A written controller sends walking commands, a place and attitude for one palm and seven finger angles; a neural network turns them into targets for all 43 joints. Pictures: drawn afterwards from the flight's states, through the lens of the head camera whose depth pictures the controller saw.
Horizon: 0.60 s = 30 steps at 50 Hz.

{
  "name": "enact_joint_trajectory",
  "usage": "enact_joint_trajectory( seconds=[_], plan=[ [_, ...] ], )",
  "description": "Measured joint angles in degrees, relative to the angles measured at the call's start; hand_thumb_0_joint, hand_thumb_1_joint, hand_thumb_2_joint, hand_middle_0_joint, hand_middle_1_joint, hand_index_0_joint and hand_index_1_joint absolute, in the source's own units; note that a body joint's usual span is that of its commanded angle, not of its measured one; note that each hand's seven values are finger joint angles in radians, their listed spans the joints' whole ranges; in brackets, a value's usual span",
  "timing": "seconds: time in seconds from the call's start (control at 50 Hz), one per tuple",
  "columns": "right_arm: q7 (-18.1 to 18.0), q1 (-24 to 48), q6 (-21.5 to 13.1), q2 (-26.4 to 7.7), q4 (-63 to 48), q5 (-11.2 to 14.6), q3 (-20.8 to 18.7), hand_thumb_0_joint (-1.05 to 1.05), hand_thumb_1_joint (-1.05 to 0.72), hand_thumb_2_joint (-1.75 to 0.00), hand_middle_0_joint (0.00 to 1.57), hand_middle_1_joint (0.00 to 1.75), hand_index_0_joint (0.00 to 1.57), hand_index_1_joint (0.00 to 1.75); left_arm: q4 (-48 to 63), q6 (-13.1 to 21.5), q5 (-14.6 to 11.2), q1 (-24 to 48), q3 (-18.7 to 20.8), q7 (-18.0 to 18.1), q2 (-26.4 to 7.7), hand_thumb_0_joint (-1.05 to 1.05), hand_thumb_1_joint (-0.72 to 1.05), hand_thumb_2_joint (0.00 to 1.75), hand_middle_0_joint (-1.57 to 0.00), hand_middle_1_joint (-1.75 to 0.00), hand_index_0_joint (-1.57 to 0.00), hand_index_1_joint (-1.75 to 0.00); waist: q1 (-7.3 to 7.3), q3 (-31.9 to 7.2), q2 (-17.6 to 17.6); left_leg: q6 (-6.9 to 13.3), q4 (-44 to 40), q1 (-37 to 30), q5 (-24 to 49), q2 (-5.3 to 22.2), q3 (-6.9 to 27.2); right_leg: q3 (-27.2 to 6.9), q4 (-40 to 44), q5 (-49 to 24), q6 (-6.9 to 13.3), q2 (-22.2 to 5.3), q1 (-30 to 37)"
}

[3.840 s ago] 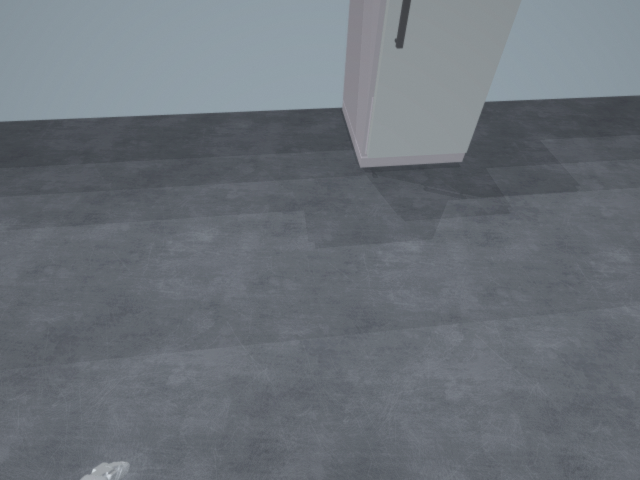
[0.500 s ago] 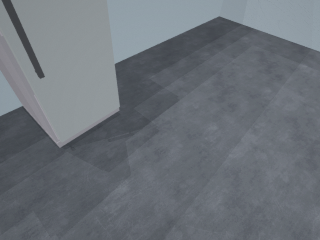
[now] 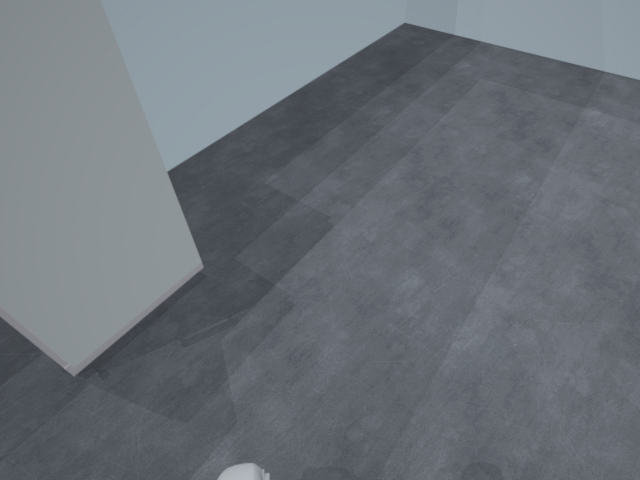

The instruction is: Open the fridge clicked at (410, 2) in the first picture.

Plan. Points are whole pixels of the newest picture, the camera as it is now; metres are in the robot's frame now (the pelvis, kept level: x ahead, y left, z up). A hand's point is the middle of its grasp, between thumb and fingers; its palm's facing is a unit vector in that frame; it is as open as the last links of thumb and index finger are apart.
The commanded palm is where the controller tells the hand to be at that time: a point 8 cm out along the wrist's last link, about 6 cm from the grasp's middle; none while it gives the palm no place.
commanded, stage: walk to a spot facing it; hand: left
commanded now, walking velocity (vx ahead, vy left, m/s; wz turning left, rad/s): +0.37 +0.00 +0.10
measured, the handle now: out of the picture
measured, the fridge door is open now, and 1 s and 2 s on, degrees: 0 0 0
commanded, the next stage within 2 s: turn to face it in 0.22 s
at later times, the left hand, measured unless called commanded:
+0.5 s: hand (166, 453) +0.20 +0.25 -0.18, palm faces +0.09 -0.98 -0.18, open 7.4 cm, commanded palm none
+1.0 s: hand (180, 411) +0.25 +0.23 -0.15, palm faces +0.36 -0.90 -0.25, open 7.3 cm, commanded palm none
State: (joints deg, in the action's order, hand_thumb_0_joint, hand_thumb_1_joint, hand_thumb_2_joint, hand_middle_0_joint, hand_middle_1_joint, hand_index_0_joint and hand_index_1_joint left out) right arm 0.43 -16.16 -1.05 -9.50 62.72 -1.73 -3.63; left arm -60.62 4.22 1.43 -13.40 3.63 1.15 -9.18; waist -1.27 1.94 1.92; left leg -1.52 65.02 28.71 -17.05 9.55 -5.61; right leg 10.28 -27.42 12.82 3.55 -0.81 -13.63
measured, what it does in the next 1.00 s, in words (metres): walks ahead, turning left: left foot, then right foot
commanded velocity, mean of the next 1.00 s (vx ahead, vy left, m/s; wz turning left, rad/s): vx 0.08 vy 0.00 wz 0.40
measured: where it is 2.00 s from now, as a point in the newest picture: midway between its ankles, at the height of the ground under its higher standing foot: outside the picture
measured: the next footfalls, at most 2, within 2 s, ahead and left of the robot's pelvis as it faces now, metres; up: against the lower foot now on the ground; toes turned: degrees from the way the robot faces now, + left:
left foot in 0.28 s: +0.26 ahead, +0.16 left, +0.00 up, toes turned +13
right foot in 0.72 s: +0.32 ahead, -0.07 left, +0.00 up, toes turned +4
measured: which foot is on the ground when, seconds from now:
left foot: up 0.00-0.26, down 0.28-0.72, up 0.74-1.00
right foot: down 0.00-0.28, up 0.30-0.70, down 0.72-1.00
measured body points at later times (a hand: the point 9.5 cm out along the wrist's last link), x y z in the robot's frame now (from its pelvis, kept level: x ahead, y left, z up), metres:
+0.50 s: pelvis +0.18 +0.07 +0.00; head +0.20 +0.09 +0.45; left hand +0.19 +0.30 -0.16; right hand +0.23 -0.17 -0.14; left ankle +0.22 +0.15 -0.74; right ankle +0.20 -0.08 -0.67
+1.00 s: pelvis +0.22 +0.03 +0.00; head +0.25 +0.02 +0.45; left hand +0.23 +0.28 -0.13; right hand +0.37 -0.20 -0.15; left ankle +0.18 +0.16 -0.68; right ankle +0.28 -0.07 -0.74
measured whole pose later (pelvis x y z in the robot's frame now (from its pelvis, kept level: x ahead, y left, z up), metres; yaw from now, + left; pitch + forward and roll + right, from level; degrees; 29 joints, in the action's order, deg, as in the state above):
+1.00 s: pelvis +0.22 +0.03 +0.00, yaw +20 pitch -2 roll +2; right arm 1.7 -10.9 4.5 -14.3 55.0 -1.4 -5.5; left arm -52.5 -0.5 1.7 -10.1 2.4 1.7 -9.4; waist -1.0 3.9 0.6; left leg -4.1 56.6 25.7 -24.3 4.2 -4.4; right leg 14.5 -29.9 14.3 0.2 -8.8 -13.1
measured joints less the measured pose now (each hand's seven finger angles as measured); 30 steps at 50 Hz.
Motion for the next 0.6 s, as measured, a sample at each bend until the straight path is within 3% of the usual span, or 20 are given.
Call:
enact_joint_trajectory(
  seconds=[0.12,0.26,0.32,0.36,0.4,0.5,0.6],
  plan=[
    [1.09,5.96,-0.08,-1.31,-3.93,0.05,-0.17,0.0,-0.92,-0.9,0.19,0.3,0.19,0.29,-2.52,0.02,-0.02,-4.31,-1.19,-0.62,0.58,0.0,0.92,0.9,-0.2,-0.3,-0.2,-0.3,1.39,-1.28,-0.5,-0.7,-16.03,2.39,5.65,0.19,-0.49,0.38,5.87,1.14,-1.32,0.79,7.15],
    [1.64,9.44,-1.03,-1.41,-5.59,-0.01,0.61,0.0,-0.91,-0.9,0.2,0.3,0.19,0.29,-4.42,-0.59,-0.09,-8.58,-1.38,-0.73,0.89,0.01,0.91,0.9,-0.2,-0.3,-0.21,-0.3,3.92,0.25,-2.22,0.97,-31.03,-5.48,6.19,-2.23,-3.05,1.04,2.3,8.61,-4.9,-1.11,12.93],
    [0.89,9.9,-2.65,-0.83,-6.24,-0.45,1.0,0.0,-0.91,-0.9,0.2,0.3,0.19,0.29,-5.22,-2.1,-0.43,-8.85,-1.23,-0.84,0.76,0.01,0.91,0.9,-0.2,-0.3,-0.21,-0.3,3.94,1.76,-3.26,3.96,-28.48,-6.95,5.99,-3.22,-4.68,-3.03,-18.33,15.41,-4.1,-2.78,5.76],
    [0.33,9.0,-2.82,0.0,-6.1,-0.32,1.45,0.0,-0.91,-0.9,0.2,0.3,0.2,0.29,-5.39,-2.85,-0.37,-8.01,-1.02,-0.84,0.42,0.01,0.91,0.9,-0.2,-0.3,-0.2,-0.3,3.61,2.06,-3.48,4.73,-28.86,-8.93,3.69,-3.57,-5.9,-5.26,-31.9,14.98,-3.47,-2.7,-0.93],
    [-0.28,7.21,-2.86,0.99,-5.26,-0.1,1.77,0.0,-0.91,-0.9,0.2,0.3,0.2,0.29,-4.95,-3.1,-0.16,-6.29,-0.75,-0.94,-0.18,0.01,0.91,0.9,-0.2,-0.3,-0.2,-0.3,2.87,2.12,-3.61,4.55,-32.04,-11.33,4.19,-4.52,-6.32,-5.42,-37.02,11.95,-3.92,-3.62,-6.09],
    [-1.51,2.57,-2.22,0.03,-2.72,0.63,0.87,-0.02,-0.96,-0.9,0.2,0.3,0.2,0.3,-1.25,-3.47,-0.16,-1.11,-0.44,-0.22,-0.97,0.01,0.91,0.9,-0.2,-0.3,-0.2,-0.3,1.32,1.45,-3.3,5.18,-38.82,-14.98,6.22,-7.08,-5.2,-6.12,-29.88,7.7,-6.16,-5.3,-12.12],
    [-0.68,-1.06,0.45,0.25,-0.73,0.27,0.88,-0.01,-0.94,-0.9,0.2,0.3,0.2,0.29,2.64,-4.61,-0.42,4.05,-0.06,0.15,-1.1,0.01,0.91,0.9,-0.19,-0.3,-0.2,-0.3,-0.05,1.15,-2.69,4.47,-39.01,-15.49,5.54,-8.29,-2.34,-6.66,-22.02,6.89,-7.58,-4.78,-12.1]
  ],
)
